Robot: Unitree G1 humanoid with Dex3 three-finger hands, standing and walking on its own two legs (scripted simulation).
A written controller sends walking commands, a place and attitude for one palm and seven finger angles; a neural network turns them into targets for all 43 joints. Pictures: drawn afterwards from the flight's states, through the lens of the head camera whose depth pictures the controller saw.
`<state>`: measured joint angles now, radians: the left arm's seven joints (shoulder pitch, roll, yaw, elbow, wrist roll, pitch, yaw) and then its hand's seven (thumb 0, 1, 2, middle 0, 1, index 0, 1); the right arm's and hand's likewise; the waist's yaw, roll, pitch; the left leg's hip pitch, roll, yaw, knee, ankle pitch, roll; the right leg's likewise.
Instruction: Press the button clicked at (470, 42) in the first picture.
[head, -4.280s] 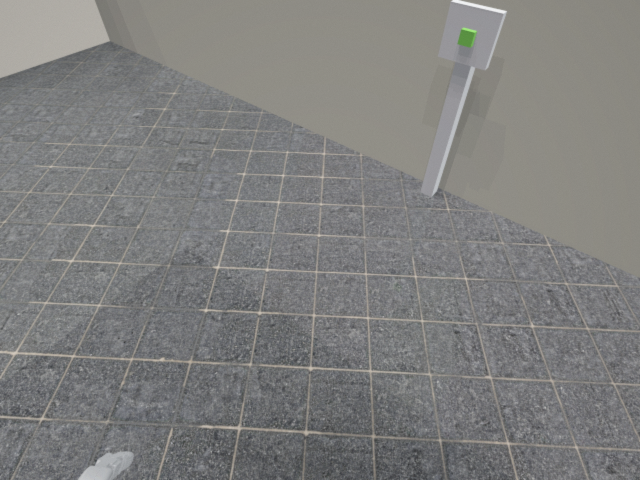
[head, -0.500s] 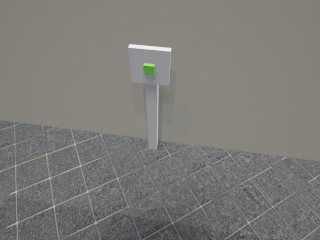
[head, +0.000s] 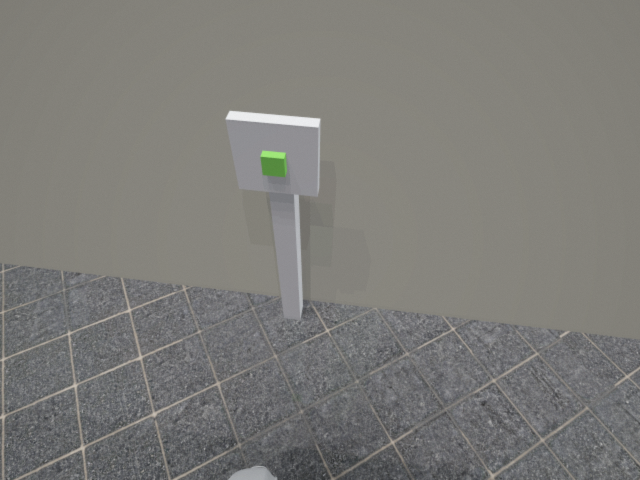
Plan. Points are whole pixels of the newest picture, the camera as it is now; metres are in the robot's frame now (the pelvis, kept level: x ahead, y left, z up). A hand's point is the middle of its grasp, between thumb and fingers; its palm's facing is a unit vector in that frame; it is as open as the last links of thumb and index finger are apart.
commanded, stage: take the last steps up to it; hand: left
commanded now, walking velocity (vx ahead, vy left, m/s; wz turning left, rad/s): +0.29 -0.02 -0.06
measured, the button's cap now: (274, 163) +0.69 +0.16 -0.04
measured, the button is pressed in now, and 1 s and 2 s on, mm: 0 0 0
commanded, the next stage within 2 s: come to a stop and stand still in 0.40 s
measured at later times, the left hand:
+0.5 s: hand (234, 392) +0.27 +0.17 -0.16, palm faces -0.08 -0.97 -0.23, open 7.4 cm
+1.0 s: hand (219, 419) +0.22 +0.18 -0.17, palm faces +0.04 -0.96 -0.28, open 7.3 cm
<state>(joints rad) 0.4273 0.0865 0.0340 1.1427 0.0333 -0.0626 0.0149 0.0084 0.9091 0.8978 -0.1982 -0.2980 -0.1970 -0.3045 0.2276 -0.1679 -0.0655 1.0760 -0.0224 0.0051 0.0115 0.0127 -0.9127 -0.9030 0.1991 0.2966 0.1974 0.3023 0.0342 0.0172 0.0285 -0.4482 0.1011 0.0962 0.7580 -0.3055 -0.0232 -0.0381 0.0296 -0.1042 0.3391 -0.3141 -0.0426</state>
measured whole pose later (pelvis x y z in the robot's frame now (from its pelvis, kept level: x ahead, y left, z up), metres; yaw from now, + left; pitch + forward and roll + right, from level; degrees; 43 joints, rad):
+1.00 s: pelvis +0.16 -0.02 +0.00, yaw -2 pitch -1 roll +2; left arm 0.17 0.18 0.06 1.00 0.04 0.02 0.04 0.00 0.91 0.90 -0.20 -0.30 -0.20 -0.30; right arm 0.13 -0.23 -0.08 0.99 -0.01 0.05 -0.01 0.01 -0.91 -0.90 0.20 0.30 0.20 0.30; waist 0.03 0.01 0.08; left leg -0.35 0.03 0.02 0.86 -0.41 -0.05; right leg -0.35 -0.08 -0.15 0.46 -0.09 -0.04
